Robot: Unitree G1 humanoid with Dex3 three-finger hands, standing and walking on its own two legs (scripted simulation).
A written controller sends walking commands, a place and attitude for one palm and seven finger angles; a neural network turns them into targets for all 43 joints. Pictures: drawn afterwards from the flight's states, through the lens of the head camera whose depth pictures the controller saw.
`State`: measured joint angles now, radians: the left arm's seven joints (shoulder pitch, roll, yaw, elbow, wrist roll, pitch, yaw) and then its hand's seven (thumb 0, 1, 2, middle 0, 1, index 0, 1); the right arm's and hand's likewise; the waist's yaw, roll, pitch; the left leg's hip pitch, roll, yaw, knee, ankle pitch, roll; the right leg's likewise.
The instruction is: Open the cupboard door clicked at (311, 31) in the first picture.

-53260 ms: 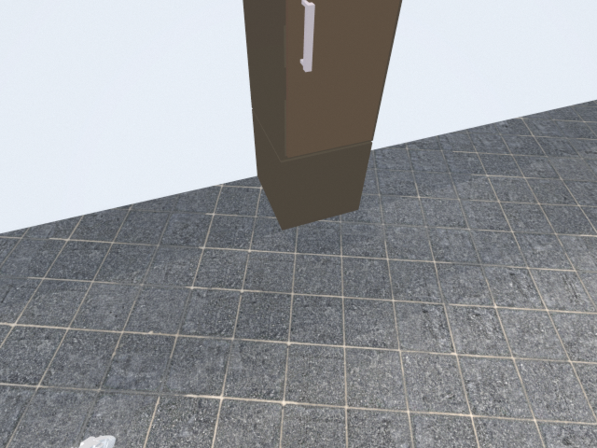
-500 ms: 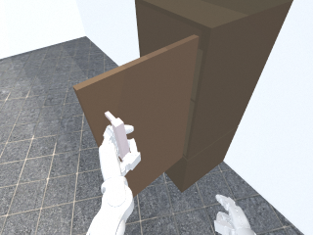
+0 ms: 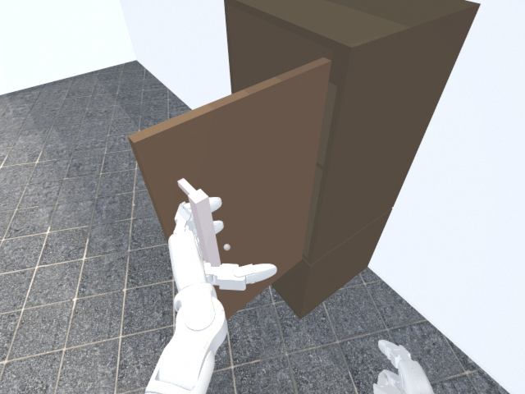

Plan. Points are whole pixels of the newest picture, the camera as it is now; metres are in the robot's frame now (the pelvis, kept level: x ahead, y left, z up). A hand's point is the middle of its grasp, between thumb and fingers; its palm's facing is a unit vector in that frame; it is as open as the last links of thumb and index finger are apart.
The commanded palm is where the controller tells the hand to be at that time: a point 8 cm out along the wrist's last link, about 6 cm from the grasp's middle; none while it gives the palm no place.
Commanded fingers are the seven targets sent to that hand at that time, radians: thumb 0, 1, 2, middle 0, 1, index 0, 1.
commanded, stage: open thumb and fingers to let go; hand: left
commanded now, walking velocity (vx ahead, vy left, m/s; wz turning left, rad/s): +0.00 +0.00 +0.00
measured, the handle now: (199, 228) +0.34 +0.12 +0.09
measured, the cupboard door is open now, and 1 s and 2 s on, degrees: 94 98 98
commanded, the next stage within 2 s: slide the hand sideways off the handle in 0.22 s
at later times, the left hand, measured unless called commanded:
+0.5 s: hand (219, 267) +0.27 +0.08 +0.09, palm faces -0.10 -0.99 -0.07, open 15.6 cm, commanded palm +0.25 +0.12 +0.09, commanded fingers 0.00 -0.50 0.30 -0.15 -0.30 -0.15 -0.30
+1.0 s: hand (203, 298) +0.23 +0.10 +0.09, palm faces -0.05 -1.00 -0.01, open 16.1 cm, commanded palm +0.19 +0.16 +0.09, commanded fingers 0.00 -0.50 0.30 -0.15 -0.30 -0.15 -0.30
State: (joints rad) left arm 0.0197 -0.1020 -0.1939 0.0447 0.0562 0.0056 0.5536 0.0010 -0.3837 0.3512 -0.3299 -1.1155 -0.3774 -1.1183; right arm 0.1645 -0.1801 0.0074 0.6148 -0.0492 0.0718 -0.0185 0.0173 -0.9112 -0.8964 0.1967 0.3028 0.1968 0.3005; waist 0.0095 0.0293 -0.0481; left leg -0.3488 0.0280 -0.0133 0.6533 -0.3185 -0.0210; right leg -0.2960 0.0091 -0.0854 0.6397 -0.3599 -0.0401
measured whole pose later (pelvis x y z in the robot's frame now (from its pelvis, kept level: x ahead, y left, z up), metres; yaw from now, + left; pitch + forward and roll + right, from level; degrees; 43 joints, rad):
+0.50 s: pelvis -0.01 +0.02 -0.01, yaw +0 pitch +1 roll -1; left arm 0.00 0.08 -0.23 0.03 -0.03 -0.06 0.11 -0.01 -0.49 0.30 -0.29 -0.46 -0.25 -0.46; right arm 0.19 -0.18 0.05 0.56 0.00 0.07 -0.02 0.02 -0.91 -0.90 0.20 0.30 0.20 0.30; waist 0.02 0.03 -0.03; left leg -0.40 0.00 0.00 0.72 -0.33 0.01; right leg -0.34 -0.02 -0.08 0.70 -0.37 -0.01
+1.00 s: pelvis +0.00 +0.00 -0.01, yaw -2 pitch +2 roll +0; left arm 0.39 0.12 -0.12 -0.28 -0.11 -0.09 0.02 -0.01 -0.50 0.30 -0.19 -0.32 -0.19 -0.32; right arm 0.22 -0.20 0.04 0.49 0.01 -0.04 -0.01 0.02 -0.91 -0.90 0.20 0.30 0.20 0.30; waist 0.00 0.03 -0.05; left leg -0.39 0.03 0.02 0.71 -0.36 -0.02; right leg -0.35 0.01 -0.06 0.71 -0.39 -0.04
